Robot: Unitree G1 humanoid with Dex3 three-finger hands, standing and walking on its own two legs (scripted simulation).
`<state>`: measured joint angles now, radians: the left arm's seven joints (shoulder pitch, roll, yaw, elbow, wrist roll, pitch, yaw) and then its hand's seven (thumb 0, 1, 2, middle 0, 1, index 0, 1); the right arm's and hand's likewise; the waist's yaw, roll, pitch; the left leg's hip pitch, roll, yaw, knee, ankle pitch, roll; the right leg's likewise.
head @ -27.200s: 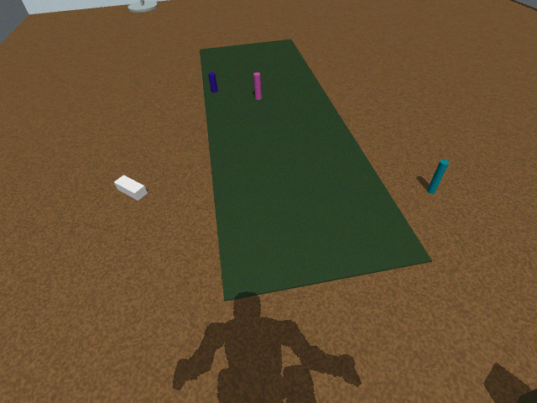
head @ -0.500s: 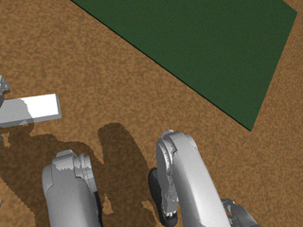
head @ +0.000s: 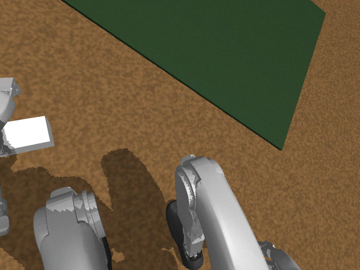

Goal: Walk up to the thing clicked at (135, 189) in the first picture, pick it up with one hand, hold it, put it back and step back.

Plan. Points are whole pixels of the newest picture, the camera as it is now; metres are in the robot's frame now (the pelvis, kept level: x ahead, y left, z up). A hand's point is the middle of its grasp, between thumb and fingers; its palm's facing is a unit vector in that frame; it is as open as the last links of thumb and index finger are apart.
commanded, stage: approach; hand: left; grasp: from above
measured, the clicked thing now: (11, 138) +0.47 +0.32 -0.29
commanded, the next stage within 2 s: close in in 0.30 s
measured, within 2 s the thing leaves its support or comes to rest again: neither
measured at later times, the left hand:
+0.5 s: hand out of the picture +0.45 +0.33 -0.17, palm faces -0.47 -0.07 -0.88, open 14.2 cm
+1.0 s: hand (6, 139) +0.46 +0.31 -0.23, palm faces -0.46 -0.07 -0.89, open 14.2 cm
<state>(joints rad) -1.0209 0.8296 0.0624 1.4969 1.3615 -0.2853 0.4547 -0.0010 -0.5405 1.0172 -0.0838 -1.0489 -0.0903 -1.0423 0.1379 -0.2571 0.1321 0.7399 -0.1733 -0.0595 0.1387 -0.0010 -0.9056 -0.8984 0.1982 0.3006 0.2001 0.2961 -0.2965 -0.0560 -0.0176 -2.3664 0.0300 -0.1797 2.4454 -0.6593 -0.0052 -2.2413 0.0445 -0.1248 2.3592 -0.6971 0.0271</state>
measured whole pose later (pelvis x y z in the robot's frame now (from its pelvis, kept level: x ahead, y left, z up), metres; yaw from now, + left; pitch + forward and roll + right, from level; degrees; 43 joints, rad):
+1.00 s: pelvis +0.00 +0.00 -0.02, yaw -2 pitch +29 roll -11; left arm -1.04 0.95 0.11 1.68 1.36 -0.27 0.54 0.00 -0.54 1.03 -0.08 -0.98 -0.08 -0.99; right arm 0.13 -0.29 0.23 0.70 -0.22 -0.13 0.17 0.00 -0.90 -0.90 0.20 0.30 0.20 0.30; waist -0.35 -0.10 0.08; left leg -2.38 0.04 -0.21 2.51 -0.66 -0.01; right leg -2.26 0.07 -0.15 2.40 -0.67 0.04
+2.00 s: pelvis +0.00 +0.01 -0.02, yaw -5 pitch +27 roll -14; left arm -1.02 1.01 0.10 1.72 1.31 -0.23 0.64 0.00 -0.53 1.01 -0.09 -0.97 -0.08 -0.98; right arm 0.07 -0.32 0.31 0.67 -0.26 -0.24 0.24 0.00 -0.90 -0.91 0.20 0.30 0.20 0.30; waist -0.37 -0.16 0.15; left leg -2.36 0.05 -0.27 2.55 -0.70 0.00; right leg -2.22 0.09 -0.19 2.40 -0.69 0.05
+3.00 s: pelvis +0.00 +0.01 -0.02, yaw -5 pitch +26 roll -14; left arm -1.00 1.06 0.11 1.66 1.28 -0.29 0.54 0.00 -0.11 0.72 -0.35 -0.83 -0.37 -0.80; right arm 0.07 -0.34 0.33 0.65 -0.26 -0.20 0.22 0.00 -0.89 -0.90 0.20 0.30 0.20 0.30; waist -0.36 -0.16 0.19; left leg -2.34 0.04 -0.28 2.55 -0.71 -0.01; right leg -2.20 0.09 -0.20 2.39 -0.69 0.05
